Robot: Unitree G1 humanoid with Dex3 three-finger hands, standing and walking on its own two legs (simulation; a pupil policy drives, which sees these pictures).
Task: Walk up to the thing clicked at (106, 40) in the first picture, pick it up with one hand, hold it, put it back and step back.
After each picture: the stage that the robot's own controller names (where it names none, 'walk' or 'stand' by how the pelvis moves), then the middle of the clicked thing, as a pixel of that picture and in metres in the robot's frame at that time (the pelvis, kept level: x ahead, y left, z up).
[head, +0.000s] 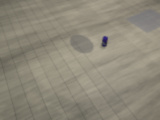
stand; (104, 41) +1.44 -0.27 -0.72
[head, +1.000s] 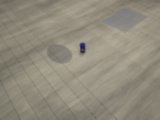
walk; (82, 48) +1.34 +0.09 -0.70
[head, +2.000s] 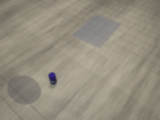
walk; (52, 78) +0.84 +0.32 -0.71
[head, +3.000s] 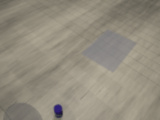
walk; (58, 111) +0.52 +0.18 -0.69
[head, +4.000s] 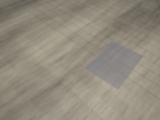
stand; out of the picture +0.38 +0.18 -0.72
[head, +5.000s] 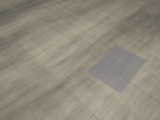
stand; out of the picture +0.37 +0.17 -0.72
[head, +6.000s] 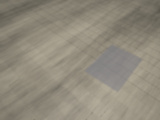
stand; out of the picture +0.39 +0.18 -0.73
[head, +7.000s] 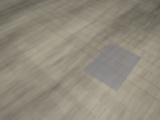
stand; out of the picture +0.37 +0.19 -0.73
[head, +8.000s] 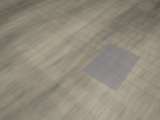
stand; out of the picture +0.37 +0.20 -0.73
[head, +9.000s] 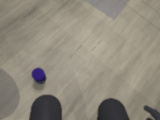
go down; (39, 76) +0.43 +0.22 -0.43
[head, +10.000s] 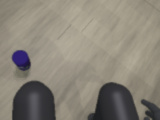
go down; (22, 61) +0.44 +0.26 -0.31
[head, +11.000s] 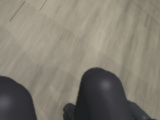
close in; out of the picture +0.42 +0.30 -0.23
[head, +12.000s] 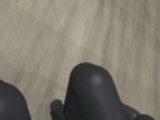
close; out of the picture +0.41 +0.31 -0.22
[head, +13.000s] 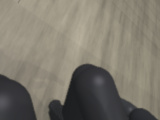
lift; out of the picture +0.39 +0.29 -0.23
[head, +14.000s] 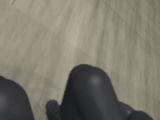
lift; out of the picture +0.39 +0.29 -0.23
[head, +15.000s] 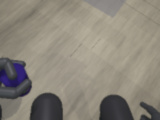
lift; (17, 81) +0.33 +0.22 -0.04
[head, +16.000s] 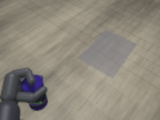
hold; (35, 93) +0.32 +0.17 +0.00
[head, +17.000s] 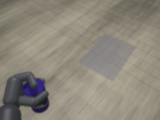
hold; (37, 96) +0.32 +0.17 -0.01
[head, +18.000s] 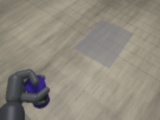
crouch; (38, 92) +0.34 +0.16 -0.04
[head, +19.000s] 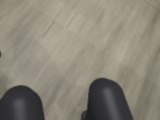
lower; out of the picture +0.46 +0.27 -0.11
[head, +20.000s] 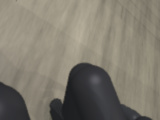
lower; out of the picture +0.40 +0.31 -0.22
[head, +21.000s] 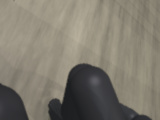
lower; out of the picture +0.40 +0.32 -0.22
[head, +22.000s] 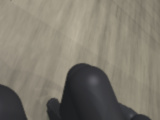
lower; out of the picture +0.40 +0.32 -0.23
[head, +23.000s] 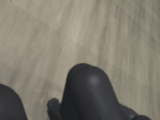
lower; out of the picture +0.40 +0.32 -0.22
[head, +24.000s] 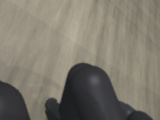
open; out of the picture +0.39 +0.30 -0.22
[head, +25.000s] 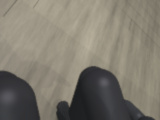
stand; out of the picture +0.39 +0.30 -0.23
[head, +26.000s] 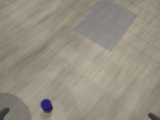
stand; (46, 106) +0.40 +0.20 -0.57
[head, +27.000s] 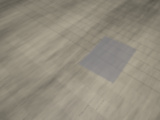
stand; out of the picture +0.38 +0.20 -0.66
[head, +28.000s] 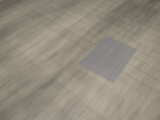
stand; out of the picture +0.37 +0.20 -0.67
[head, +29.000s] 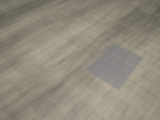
stand; out of the picture +0.39 +0.18 -0.72
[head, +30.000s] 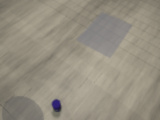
walk; (56, 105) +0.47 +0.18 -0.70
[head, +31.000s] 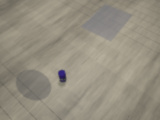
walk; (62, 76) +0.77 +0.20 -0.70
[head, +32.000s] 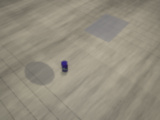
stand; (64, 66) +1.04 +0.22 -0.70
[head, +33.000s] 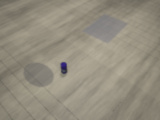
stand; (63, 68) +1.03 +0.20 -0.73
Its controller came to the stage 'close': yes
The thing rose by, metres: 0.70
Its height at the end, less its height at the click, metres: +0.00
